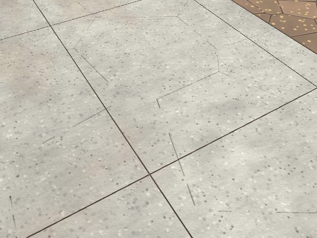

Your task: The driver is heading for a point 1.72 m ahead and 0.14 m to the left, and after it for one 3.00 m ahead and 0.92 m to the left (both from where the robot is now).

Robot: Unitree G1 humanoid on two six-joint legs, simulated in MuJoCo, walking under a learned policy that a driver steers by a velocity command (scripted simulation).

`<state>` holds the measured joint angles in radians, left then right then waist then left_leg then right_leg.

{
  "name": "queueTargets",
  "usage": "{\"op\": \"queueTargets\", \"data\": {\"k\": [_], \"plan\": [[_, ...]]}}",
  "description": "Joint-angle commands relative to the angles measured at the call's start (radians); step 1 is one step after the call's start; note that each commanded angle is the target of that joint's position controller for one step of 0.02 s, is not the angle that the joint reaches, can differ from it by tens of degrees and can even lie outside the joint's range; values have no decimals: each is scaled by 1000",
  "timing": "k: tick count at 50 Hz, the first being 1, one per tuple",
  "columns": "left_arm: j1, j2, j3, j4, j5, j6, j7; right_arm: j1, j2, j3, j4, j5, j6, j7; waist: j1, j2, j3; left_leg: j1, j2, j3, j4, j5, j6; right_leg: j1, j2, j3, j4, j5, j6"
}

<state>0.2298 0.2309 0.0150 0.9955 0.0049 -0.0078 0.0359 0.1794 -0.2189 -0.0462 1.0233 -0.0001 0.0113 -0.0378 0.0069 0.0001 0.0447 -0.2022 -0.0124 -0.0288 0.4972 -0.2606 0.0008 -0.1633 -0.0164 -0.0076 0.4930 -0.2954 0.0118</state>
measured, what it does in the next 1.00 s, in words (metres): walks ahead: right foot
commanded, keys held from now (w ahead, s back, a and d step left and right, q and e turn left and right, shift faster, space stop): no key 0.08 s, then w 0.40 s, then no key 0.52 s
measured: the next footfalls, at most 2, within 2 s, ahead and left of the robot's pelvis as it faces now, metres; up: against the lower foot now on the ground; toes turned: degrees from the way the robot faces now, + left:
right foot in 0.72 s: +0.37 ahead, -0.10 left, +0.00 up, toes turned -2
left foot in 1.06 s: +0.31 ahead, +0.12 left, +0.00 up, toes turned +0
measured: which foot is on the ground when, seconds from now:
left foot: down 0.00-0.74, up 0.76-1.00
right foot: down 0.00-0.36, up 0.38-0.70, down 0.72-1.00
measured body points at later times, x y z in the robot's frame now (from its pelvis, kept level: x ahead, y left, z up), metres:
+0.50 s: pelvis +0.09 +0.02 +0.00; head +0.10 +0.03 +0.45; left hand +0.17 +0.29 -0.13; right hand +0.05 -0.23 -0.14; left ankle +0.02 +0.12 -0.74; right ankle +0.05 -0.11 -0.65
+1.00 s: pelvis +0.24 -0.02 +0.00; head +0.27 -0.02 +0.44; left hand +0.35 +0.22 -0.14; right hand +0.31 -0.28 -0.15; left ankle +0.25 +0.12 -0.72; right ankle +0.33 -0.10 -0.74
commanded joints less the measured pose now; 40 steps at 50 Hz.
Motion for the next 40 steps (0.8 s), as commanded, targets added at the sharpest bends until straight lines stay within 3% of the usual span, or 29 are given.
{"op": "queueTargets", "data": {"k": [1, 4, 6, 8, 11, 13, 14, 16, 17, 18, 19, 20, 21, 22, 23, 25, 27, 29, 30, 32, 34, 35, 36, 37, 38, 39, 40], "plan": [[30, 104, 18, -19, 0, -8, 5, 6, -105, -16, -14, 0, -8, -3, -1, 2, -13, 33, 33, -32, -76, 180, 22, -56, -19, 18, -91, 136, -11], [40, 100, 16, -7, 0, -8, 6, 8, -102, -14, 5, 1, -7, -4, -2, 2, -10, 30, 32, -29, -79, 174, 21, -57, -17, 17, -93, 133, -12], [68, 103, 19, 12, -9, -4, 9, 34, -103, -16, 26, 9, -4, -6, -4, -2, -17, 11, -2, 1, -63, -132, 36, -69, 8, 0, -84, -138, -34], [60, 120, 25, -3, -17, -7, 14, 28, -112, -19, 19, 15, -12, -6, -4, -13, 72, -104, 0, -13, -53, -419, 65, -148, -14, 48, -96, -417, -77], [129, 139, 34, 5, -30, -43, 7, 4, -82, -13, 1, 22, -61, 9, 20, -62, 113, -211, 13, -18, 29, -350, 75, -110, -112, 205, -151, -476, -148], [180, 184, 51, 19, -35, -57, -3, -27, -42, -5, -18, 27, -91, 27, 26, -164, 95, -261, -13, 57, 174, -190, 62, -39, -246, 407, -267, -510, -222], [166, 189, 54, 11, -36, -60, -6, -34, -42, -3, -23, 29, -100, 34, 17, -173, 109, -242, 2, 52, 193, -164, 74, -69, -286, 461, -299, -487, -244], [78, 183, 51, -26, -38, -61, -13, 52, -38, -3, 6, 37, -110, 40, -49, -164, 115, -74, 2, 61, 43, -168, 106, -169, -246, 380, -261, -399, -210], [12, 168, 47, -55, -41, -59, -17, 155, -60, -13, 50, 37, -111, 39, -96, -128, 100, 96, 3, 38, -49, -105, 110, -259, -177, 279, -187, -293, -165], [-58, 121, 34, -93, -40, -68, -19, 279, -132, -35, 93, 33, -114, 36, -141, 17, 79, 229, 96, -152, -133, -147, 148, -381, -62, 108, 39, -117, -94], [-73, 83, 26, -134, -31, -90, -18, 418, -255, -69, 124, 36, -118, 43, -169, 283, 18, 416, 290, -502, -260, -101, 255, -556, 52, -45, 394, -80, -28], [-72, 109, 33, -137, -39, -107, -18, 406, -196, -47, 110, 13, -128, 49, -149, 222, 8, 460, 376, -641, -278, 12, 304, -686, 48, 48, 616, -246, -32], [-40, 110, 34, -125, -56, -117, -29, 355, -135, -28, 91, 3, -137, 50, -107, 127, 29, 465, 365, -557, -252, 96, 289, -743, 5, 99, 728, -209, -58], [-28, 97, 32, -117, -61, -121, -38, 320, -119, -21, 75, 2, -140, 52, -82, 88, 22, 469, 338, -464, -251, 142, 263, -777, -28, 96, 757, -136, -78], [-56, 103, 37, -126, -53, -124, -43, 302, -107, -13, 69, 7, -136, 55, -71, 53, 42, 461, 321, -380, -264, 227, 239, -809, -58, 77, 735, -71, -85], [-92, 94, 43, -142, -37, -118, -56, 297, -62, 8, 66, 4, -115, 49, -56, 72, 46, 388, 260, -235, -286, 416, 190, -744, -86, 30, 658, 2, -73], [-127, 54, 30, -163, -30, -105, -66, 253, -78, 15, 42, -1, -96, 30, -37, 73, 59, 255, 213, -121, -303, 583, 174, -627, -66, -23, 500, 74, -35], [-223, 10, 9, -203, -22, -97, -66, 218, -122, 13, 24, -8, -86, 11, -43, 84, 70, 76, 144, -17, -314, 640, 149, -419, -16, -78, 250, 192, -11], [-244, 20, 10, -212, -21, -91, -64, 253, -151, 8, 33, -9, -86, 7, -52, 110, 49, 52, 146, -15, -314, 660, 148, -333, 12, -92, 188, 242, -6], [-224, 70, 22, -216, -29, -78, -59, 259, -175, 1, 44, 6, -91, 4, -24, 145, 22, 60, 178, -27, -292, 688, 136, -228, 25, -54, 118, 327, -25], [-138, 127, 44, -190, -20, -71, -51, 214, -169, -2, 37, 15, -95, 3, 38, 143, -26, 122, 190, -30, -196, 774, 103, -137, 43, -25, 60, 356, -65], [-45, 149, 59, -153, -12, -71, -48, 191, -163, -2, 32, 15, -90, 4, 87, 126, -76, 148, 173, -21, -93, 817, 82, -42, 58, -27, 28, 385, -90], [25, 174, 71, -127, -6, -71, -45, 199, -154, 1, 29, 9, -86, 8, 119, 90, -123, 130, 132, -3, 44, 762, 52, 71, 37, -21, -12, 497, -110], [96, 234, 81, -113, 14, -70, -41, 268, -112, 13, 18, -22, -85, 14, 101, -57, -234, -43, 62, 18, 287, 389, 18, 321, -132, 136, 76, 902, -166], [112, 228, 65, -105, 33, -61, -49, 450, 7, 45, 59, -13, -81, 20, 24, -283, -422, -201, -67, 4, 646, -395, -33, 493, -397, 458, 20, 1078, -369], [78, 166, 49, -110, 13, -59, -61, 446, -57, 27, 81, 5, -76, 27, 28, -178, -426, -179, -46, -118, 761, -420, -38, 356, -366, 539, -88, 831, -373], [-50, 145, 42, -130, -10, -60, -63, 334, -92, 15, 46, 21, -67, 25, 7, -118, -243, -253, -4, -72, 781, -370, -41, 192, -326, 426, -138, 601, -329]]}}
Velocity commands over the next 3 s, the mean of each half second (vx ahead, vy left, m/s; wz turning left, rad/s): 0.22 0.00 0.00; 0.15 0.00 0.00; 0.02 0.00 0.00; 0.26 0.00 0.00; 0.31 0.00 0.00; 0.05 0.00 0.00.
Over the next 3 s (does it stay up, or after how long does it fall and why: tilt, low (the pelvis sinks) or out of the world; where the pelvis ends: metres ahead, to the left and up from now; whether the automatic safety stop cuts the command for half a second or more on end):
stays up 0.72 0.02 0.00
